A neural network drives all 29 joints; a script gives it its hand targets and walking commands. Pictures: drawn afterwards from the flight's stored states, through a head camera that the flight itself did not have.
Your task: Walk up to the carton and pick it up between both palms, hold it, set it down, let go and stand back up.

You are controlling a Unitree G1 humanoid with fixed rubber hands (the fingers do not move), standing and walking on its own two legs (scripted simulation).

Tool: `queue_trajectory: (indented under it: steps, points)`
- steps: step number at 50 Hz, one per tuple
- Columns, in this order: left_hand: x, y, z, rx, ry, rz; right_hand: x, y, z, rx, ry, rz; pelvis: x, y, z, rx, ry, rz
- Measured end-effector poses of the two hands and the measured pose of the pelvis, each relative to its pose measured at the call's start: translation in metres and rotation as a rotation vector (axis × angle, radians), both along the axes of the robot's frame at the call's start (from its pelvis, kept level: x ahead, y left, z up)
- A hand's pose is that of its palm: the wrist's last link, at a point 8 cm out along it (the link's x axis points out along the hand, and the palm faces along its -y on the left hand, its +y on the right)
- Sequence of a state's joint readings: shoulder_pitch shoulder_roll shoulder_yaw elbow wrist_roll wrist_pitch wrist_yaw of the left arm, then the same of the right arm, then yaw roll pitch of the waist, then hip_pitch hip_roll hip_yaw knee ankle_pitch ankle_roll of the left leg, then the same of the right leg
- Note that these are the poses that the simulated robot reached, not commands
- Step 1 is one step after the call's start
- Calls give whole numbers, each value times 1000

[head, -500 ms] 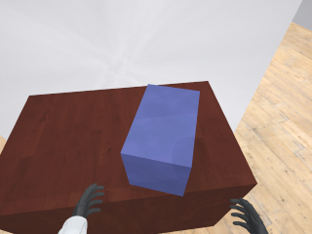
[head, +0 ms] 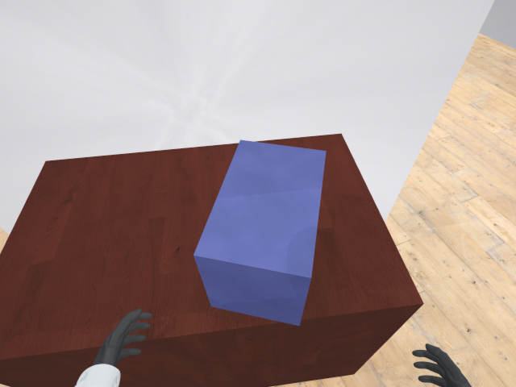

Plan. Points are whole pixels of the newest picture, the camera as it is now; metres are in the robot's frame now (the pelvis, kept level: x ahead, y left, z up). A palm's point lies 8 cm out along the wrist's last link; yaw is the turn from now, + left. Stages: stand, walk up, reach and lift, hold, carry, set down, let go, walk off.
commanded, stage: stand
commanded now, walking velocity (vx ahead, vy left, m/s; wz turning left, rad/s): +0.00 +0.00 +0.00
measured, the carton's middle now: (268, 228) +0.40 +0.01 -0.03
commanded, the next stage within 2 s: none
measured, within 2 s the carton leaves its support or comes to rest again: neither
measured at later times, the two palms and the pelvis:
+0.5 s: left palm (107, 362) +0.17 +0.26 -0.05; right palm out of the picture +0.12 -0.31 -0.09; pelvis +0.01 -0.01 +0.00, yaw +1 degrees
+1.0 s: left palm (106, 363) +0.17 +0.26 -0.05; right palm out of the picture +0.11 -0.31 -0.09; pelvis +0.01 -0.01 +0.00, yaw +1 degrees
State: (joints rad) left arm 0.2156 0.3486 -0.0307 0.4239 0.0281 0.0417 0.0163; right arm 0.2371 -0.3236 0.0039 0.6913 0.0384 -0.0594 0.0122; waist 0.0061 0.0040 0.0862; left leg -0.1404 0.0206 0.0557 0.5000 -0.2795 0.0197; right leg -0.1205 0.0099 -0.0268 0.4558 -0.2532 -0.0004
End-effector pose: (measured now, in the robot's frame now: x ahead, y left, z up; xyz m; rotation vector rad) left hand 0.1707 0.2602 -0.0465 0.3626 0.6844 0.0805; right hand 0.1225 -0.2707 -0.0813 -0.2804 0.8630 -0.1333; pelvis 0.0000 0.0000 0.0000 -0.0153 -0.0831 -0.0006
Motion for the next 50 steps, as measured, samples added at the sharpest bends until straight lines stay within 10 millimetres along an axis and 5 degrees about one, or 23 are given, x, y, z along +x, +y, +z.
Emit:
queue_trajectory:
  steps: [9,50]
  points:
    - [0,3,-1,28,14,-9,0,-33,-5,-58,81,8,9,-9,0,6,15,14]
    - [-4,5,-1,29,2,8,-12,-43,-13,-62,139,-22,12,-11,-1,7,20,20]
